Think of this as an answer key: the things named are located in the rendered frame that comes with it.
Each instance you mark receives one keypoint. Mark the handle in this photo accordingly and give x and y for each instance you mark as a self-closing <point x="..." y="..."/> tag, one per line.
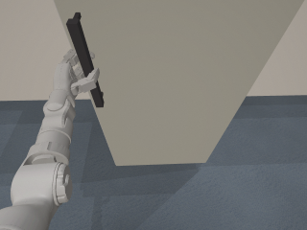
<point x="75" y="30"/>

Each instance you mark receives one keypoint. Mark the left robot upper arm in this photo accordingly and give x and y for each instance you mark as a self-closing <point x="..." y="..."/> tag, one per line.
<point x="38" y="191"/>

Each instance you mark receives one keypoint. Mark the fridge door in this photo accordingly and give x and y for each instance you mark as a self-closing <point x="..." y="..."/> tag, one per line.
<point x="174" y="72"/>

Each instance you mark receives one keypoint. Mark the robot left forearm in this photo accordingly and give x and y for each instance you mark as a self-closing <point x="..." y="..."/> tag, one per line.
<point x="55" y="135"/>

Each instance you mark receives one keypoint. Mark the left robot hand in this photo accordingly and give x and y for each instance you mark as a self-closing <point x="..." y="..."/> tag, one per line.
<point x="74" y="81"/>

